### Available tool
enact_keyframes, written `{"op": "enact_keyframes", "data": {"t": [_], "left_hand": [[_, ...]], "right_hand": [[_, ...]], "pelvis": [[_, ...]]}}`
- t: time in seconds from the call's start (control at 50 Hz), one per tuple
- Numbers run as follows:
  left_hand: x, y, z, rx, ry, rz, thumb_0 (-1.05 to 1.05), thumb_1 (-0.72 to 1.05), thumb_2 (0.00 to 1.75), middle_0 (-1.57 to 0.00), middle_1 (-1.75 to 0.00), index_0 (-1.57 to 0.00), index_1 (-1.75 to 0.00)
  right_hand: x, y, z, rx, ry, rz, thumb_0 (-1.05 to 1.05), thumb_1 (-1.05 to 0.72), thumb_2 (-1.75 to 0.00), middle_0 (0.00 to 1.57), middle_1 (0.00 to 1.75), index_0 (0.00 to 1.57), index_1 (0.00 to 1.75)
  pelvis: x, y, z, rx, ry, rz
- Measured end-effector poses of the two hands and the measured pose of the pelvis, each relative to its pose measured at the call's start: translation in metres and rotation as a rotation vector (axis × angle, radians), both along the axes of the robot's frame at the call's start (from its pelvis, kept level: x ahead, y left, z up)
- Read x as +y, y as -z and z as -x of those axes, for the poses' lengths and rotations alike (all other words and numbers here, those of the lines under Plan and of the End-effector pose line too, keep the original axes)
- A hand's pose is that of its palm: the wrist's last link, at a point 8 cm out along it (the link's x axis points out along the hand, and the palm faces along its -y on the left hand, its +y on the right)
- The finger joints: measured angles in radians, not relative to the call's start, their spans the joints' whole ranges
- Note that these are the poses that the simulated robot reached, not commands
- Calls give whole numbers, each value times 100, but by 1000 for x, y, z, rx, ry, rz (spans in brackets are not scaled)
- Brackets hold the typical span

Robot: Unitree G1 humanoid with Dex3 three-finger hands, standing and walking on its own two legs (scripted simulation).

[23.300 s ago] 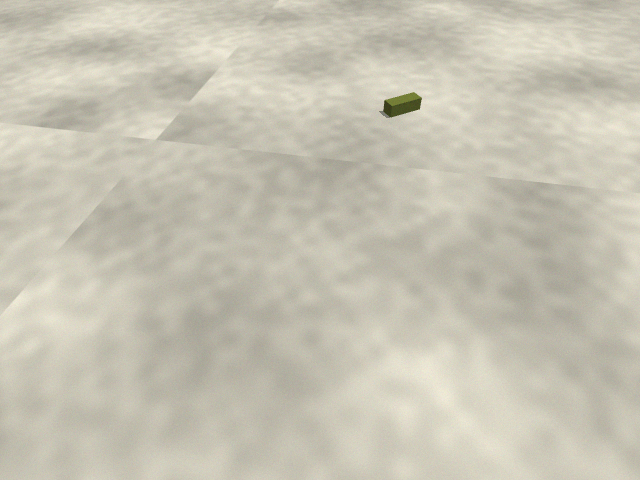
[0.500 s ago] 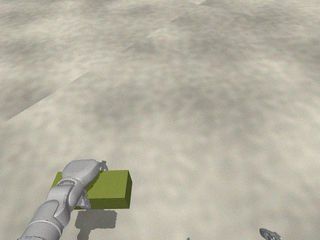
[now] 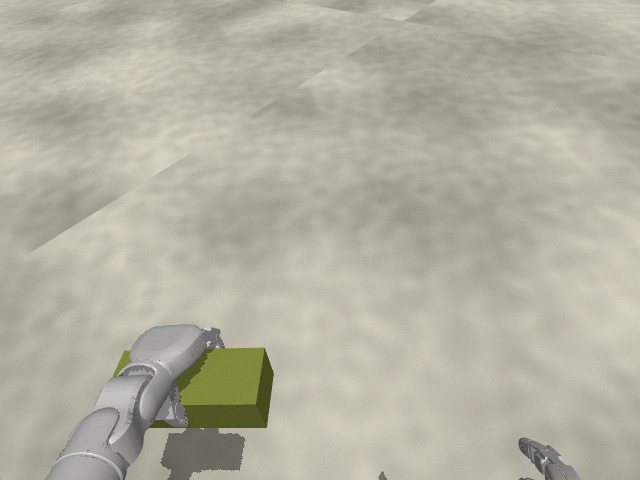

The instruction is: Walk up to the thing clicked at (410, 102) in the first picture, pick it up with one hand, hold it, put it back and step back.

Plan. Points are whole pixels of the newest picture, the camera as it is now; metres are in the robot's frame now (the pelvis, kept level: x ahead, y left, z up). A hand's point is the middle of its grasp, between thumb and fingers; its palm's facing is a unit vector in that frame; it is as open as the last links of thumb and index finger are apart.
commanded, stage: hold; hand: left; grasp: from above
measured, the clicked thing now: (193, 388) +0.30 +0.21 -0.07
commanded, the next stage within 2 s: crouch in 0.96 s
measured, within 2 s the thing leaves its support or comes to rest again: neither
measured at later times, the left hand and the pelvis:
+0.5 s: hand (176, 383) +0.28 +0.21 -0.02, palm faces -0.45 -0.04 -0.89, open 10.9 cm; pelvis +0.00 +0.00 +0.01, yaw +0 degrees
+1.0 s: hand (170, 367) +0.30 +0.23 -0.02, palm faces -0.47 -0.03 -0.88, open 10.9 cm; pelvis +0.02 +0.01 +0.01, yaw +0 degrees
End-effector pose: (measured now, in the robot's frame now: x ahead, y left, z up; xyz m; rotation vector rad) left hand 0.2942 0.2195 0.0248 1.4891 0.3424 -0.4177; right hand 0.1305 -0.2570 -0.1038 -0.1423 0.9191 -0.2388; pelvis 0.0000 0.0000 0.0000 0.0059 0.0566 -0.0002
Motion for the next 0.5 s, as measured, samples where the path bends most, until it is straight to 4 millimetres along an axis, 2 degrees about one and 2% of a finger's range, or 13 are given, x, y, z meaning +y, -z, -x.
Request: {"op": "enact_keyframes", "data": {"t": [0.18, 0.5], "left_hand": [[-3, -6, 9, -16, 7, 4, -1, -11, 55, -63, -56, -65, -54], [-1, -16, 10, -18, 2, 9, -1, -11, 55, -63, -56, -65, -54]], "right_hand": [[0, -2, -2, -20, -12, 1, 1, -90, -90, 21, 30, 20, 30], [6, -8, -10, -44, -18, -8, 2, -90, -90, 21, 30, 20, 30]], "pelvis": [[-2, -1, 6, -17, 0, -3], [-1, -7, 4, -40, 5, -4]]}}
